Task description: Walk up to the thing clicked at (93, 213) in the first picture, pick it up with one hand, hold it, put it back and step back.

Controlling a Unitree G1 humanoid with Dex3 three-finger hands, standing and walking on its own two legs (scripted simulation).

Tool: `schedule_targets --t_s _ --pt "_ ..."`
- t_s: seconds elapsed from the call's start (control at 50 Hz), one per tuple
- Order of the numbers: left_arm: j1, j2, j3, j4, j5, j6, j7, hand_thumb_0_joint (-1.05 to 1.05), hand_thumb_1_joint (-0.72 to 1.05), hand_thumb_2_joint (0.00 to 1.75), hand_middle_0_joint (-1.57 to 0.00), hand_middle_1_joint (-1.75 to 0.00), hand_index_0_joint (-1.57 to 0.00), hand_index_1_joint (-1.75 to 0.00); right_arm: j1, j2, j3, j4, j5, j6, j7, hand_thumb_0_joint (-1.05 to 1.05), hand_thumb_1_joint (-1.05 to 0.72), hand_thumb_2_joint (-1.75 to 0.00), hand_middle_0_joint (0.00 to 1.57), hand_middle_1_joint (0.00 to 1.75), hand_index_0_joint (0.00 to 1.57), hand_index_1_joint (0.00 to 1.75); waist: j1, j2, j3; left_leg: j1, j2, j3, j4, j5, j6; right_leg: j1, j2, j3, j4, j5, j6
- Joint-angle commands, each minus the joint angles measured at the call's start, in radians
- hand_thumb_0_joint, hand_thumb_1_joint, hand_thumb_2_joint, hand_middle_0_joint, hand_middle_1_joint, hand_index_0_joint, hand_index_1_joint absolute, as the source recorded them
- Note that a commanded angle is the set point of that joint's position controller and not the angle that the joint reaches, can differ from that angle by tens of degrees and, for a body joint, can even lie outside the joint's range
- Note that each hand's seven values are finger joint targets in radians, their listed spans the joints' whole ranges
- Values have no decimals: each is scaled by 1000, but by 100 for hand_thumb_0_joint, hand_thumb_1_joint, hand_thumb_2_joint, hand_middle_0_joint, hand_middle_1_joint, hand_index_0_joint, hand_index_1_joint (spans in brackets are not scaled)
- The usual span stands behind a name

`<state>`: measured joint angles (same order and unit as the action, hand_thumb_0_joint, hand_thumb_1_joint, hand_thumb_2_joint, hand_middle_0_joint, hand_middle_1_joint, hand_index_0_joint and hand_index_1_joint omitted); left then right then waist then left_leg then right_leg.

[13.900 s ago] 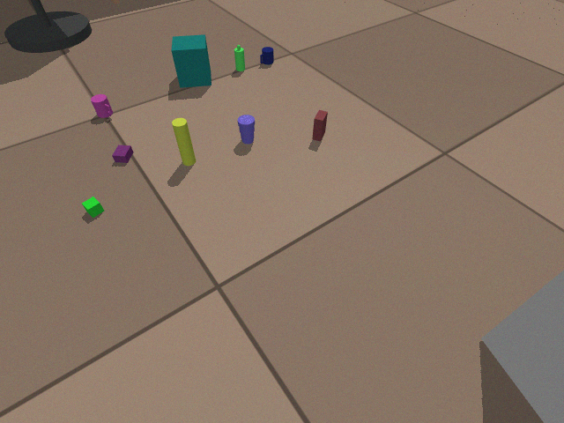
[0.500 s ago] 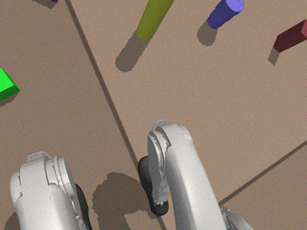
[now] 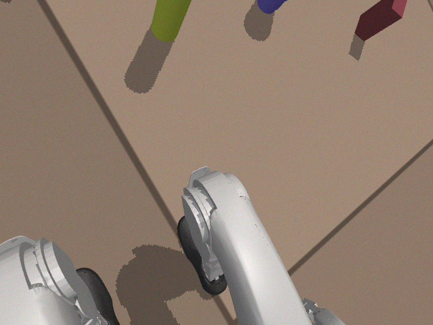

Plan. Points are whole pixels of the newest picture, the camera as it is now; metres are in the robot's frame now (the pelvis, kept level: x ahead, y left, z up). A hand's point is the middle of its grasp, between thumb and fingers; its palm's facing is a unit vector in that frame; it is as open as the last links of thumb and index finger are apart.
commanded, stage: approach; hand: left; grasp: from above
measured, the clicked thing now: out of the picture +0.52 +0.31 -0.29
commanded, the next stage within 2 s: close in in 0.22 s
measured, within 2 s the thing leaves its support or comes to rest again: neither
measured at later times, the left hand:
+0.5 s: hand out of the picture +0.50 +0.31 -0.17, palm faces -0.38 -0.18 -0.91, open 14.2 cm
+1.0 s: hand out of the picture +0.51 +0.30 -0.24, palm faces -0.38 -0.20 -0.90, open 14.3 cm
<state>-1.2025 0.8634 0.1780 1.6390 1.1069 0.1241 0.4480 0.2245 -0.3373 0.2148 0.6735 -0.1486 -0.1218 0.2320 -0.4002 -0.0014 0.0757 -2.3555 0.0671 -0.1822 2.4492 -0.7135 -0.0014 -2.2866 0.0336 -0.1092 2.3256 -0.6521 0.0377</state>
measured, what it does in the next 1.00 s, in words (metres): stands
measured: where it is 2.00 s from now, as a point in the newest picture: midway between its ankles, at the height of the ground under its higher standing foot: (159, 295)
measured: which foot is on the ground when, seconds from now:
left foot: down 0.00-1.00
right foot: down 0.00-1.00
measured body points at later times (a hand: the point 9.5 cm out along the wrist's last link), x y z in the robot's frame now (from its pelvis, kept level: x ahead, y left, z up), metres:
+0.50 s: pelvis +0.00 +0.00 +0.00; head +0.26 +0.09 +0.36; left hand +0.52 +0.32 -0.12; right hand +0.04 -0.27 -0.08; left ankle +0.06 +0.13 -0.29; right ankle +0.11 -0.12 -0.29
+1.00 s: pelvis +0.00 +0.00 -0.01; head +0.30 +0.09 +0.31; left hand +0.52 +0.31 -0.19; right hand -0.01 -0.25 -0.07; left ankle +0.06 +0.13 -0.29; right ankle +0.11 -0.12 -0.29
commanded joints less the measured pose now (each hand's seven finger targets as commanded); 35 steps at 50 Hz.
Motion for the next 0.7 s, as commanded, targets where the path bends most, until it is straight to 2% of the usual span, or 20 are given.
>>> schedule_targets --t_s 0.0,0.02,0.04,0.08,0.12,0.14,0.16,0.18,0.2,0.26,0.32,0.36,0.38,0.42,0.48,0.52,0.54,0.58,0.62,0.68 --pt "-152 343 56 -156 -40 -4 -6 0 -54 95 -14 -96 -14 -96 210 -271 -96 7 3 5 -12 0 -90 -89 20 30 20 30 54 273 -725 385 -21 107 -213 270 49 530 38 -67 -210 287 -46" --pt "-159 311 36 -189 -39 -22 -23 0 -56 96 -14 -96 -13 -96 201 -263 -101 1 2 5 -11 0 -90 -89 20 30 20 30 45 298 -707 397 -25 105 -217 243 44 498 35 -67 -207 253 -54" --pt "-185 321 53 -225 -35 -44 -33 0 -56 96 -13 -96 -13 -97 217 -275 -112 8 -4 9 -14 0 -90 -89 20 30 20 30 29 311 -693 419 -23 99 -215 233 39 478 32 -76 -212 234 -60" --pt "-240 313 47 -287 -16 -88 -54 0 -58 99 -12 -97 -11 -98 221 -280 -121 6 -8 12 -18 0 -90 -89 20 30 20 30 8 348 -685 450 -24 89 -215 196 28 427 30 -89 -205 185 -73" --pt "-322 249 -8 -369 -6 -130 -68 0 -59 100 -13 -96 -11 -98 217 -265 -130 18 -14 9 -22 0 -90 -89 20 30 20 30 -25 389 -717 506 -23 82 -219 162 22 397 33 -93 -208 161 -72" --pt "-377 221 -46 -413 1 -148 -68 0 -59 101 -13 -95 -11 -97 210 -255 -133 28 -13 6 -25 0 -90 -89 20 30 20 30 -29 421 -726 524 -22 82 -218 134 18 374 34 -92 -213 138 -74" --pt "-396 222 -55 -434 6 -161 -60 0 -58 101 -14 -95 -11 -97 223 -252 -134 43 -15 6 -27 0 -90 -89 20 30 20 30 -34 443 -764 557 -22 79 -228 142 16 394 35 -98 -210 155 -71" --pt "-388 210 -77 -404 15 -163 -58 0 -59 102 -13 -94 -11 -97 221 -250 -137 57 -13 2 -28 0 -90 -89 20 30 20 30 -29 438 -736 558 -25 82 -223 126 14 355 33 -97 -207 141 -71" --pt "-383 155 -116 -370 19 -164 -55 0 -60 102 -14 -94 -11 -97 215 -247 -136 53 -15 -2 -27 0 -90 -89 20 30 20 30 -39 438 -723 552 -26 85 -225 131 12 357 34 -99 -209 149 -70" --pt "-359 114 -134 -240 34 -141 -26 0 -56 104 -16 -92 -13 -96 225 -259 -147 71 -15 -3 -32 0 -90 -89 20 30 20 30 -22 421 -676 531 -28 85 -239 122 10 299 31 -109 -212 146 -74" --pt "-311 160 -100 -177 49 -99 0 0 -58 103 -15 -91 -11 -95 227 -268 -141 67 -12 -1 -27 0 -90 -90 20 30 20 30 26 431 -694 558 -32 84 -257 222 1 308 24 -114 -183 227 -78" --pt "-277 166 -89 -106 56 -71 12 0 -58 100 -14 -90 -11 -94 209 -267 -130 51 -10 9 -23 0 -89 -90 20 30 20 30 39 412 -684 541 -33 90 -252 277 4 316 26 -109 -173 272 -77" --pt "-262 141 -96 -65 57 -58 9 0 -59 101 -13 -91 -10 -94 218 -272 -125 41 -10 10 -20 0 -89 -90 20 30 20 30 17 379 -656 529 -36 87 -249 302 8 320 23 -108 -171 293 -74" --pt "-266 140 -103 -54 52 -45 4 0 -61 102 -10 -96 -8 -98 207 -268 -114 22 -7 15 -16 0 -89 -90 20 30 20 30 9 348 -645 508 -35 85 -247 297 18 334 27 -104 -178 293 -72" --pt "-291 223 -46 -69 36 -41 11 0 -61 101 -10 -97 -9 -99 212 -282 -105 10 -7 17 -18 0 -89 -90 20 30 20 30 5 314 -648 471 -33 86 -242 265 31 368 23 -93 -192 268 -63" --pt "-325 257 -27 -90 38 -51 17 0 -61 103 -12 -95 -9 -98 210 -283 -97 -1 -8 13 -19 0 -90 -90 20 30 20 30 -7 318 -652 454 -33 95 -227 245 38 387 23 -83 -199 258 -59" --pt "-325 281 -13 -91 39 -57 25 0 -60 102 -13 -94 -10 -97 205 -279 -91 -5 -12 12 -21 0 -90 -90 20 30 20 30 -1 306 -675 439 -30 97 -222 227 41 416 29 -82 -204 248 -55" --pt "-356 290 -12 -111 36 -73 35 0 -61 108 -10 -94 -5 -99 199 -276 -86 -12 -15 6 -24 0 -90 -90 20 30 20 30 -13 303 -684 417 -29 103 -207 195 45 438 29 -74 -215 228 -49" --pt "-346 289 -13 -79 42 -88 41 0 -61 108 -10 -94 -4 -100 208 -281 -78 -8 -22 -7 -27 0 -90 -90 20 30 20 30 -40 299 -641 410 -30 99 -202 176 44 423 29 -79 -211 204 -49" --pt "-368 298 -29 -67 41 -113 56 0 -61 106 -11 -93 -6 -99 216 -284 -67 1 -31 -20 -35 0 -90 -90 20 30 20 30 -53 318 -652 435 -23 87 -199 161 38 425 32 -91 -211 194 -52"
